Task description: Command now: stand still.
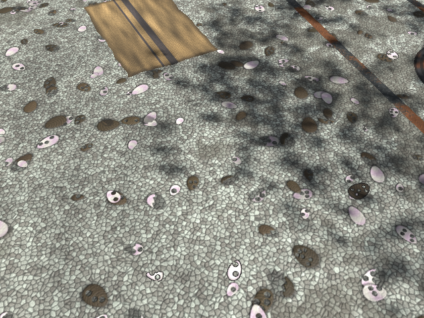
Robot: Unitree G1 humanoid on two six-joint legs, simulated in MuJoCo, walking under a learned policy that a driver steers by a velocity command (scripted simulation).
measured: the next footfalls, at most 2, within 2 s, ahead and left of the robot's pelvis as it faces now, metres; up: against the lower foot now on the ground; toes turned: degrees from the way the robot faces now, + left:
right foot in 1.12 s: +0.47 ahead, -0.09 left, +0.00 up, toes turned -3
left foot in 1.68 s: +0.77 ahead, +0.17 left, +0.00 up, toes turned +13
